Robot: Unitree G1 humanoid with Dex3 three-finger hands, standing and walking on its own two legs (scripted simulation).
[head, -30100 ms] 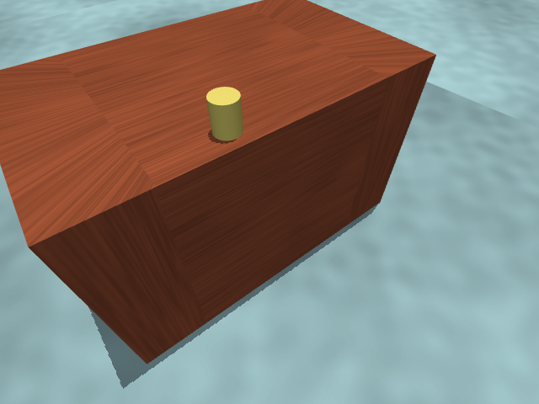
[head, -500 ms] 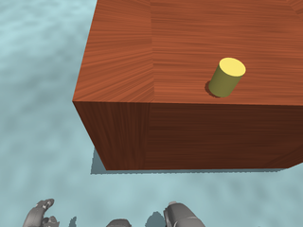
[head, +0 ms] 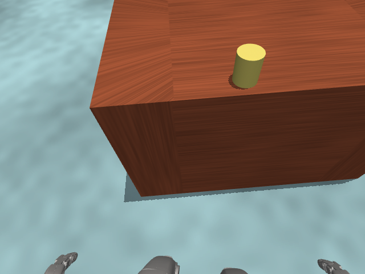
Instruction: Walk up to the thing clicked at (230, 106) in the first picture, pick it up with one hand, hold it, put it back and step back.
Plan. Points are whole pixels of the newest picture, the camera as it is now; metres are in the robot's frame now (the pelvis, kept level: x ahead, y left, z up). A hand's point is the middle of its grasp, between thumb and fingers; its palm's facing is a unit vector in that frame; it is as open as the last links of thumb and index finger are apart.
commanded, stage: step back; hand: right
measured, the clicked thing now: (247, 66) +0.65 -0.16 +0.03
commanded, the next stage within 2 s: none
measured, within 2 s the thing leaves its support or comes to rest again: neither
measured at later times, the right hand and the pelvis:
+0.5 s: hand out of the picture -0.03 -0.30 -0.15, palm faces -0.03 +0.90 -0.43, open 7.4 cm; pelvis -0.16 -0.03 -0.01, yaw -2 degrees
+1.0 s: hand out of the picture -0.22 -0.29 -0.14, palm faces -0.13 +0.90 -0.41, open 7.4 cm; pelvis -0.33 -0.03 +0.00, yaw +4 degrees
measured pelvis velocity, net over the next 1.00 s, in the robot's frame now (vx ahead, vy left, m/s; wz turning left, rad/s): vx -0.33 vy -0.03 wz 0.07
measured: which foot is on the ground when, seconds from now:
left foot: up 0.00-0.10, down 0.12-0.52, up 0.54-0.82, down 0.84-1.00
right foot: down 0.00-0.14, up 0.16-0.46, down 0.48-0.86, up 0.88-1.00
